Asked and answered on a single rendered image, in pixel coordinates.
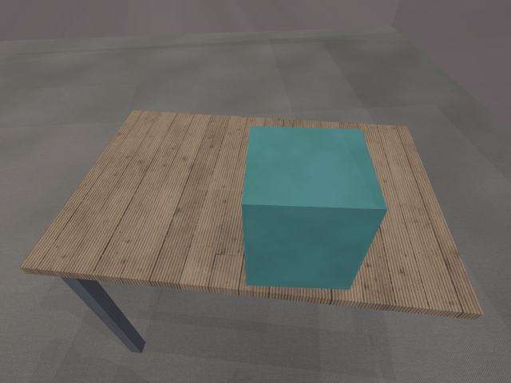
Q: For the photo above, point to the carton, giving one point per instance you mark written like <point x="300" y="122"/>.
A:
<point x="311" y="206"/>

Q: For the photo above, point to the table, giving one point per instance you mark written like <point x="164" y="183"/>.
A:
<point x="162" y="206"/>

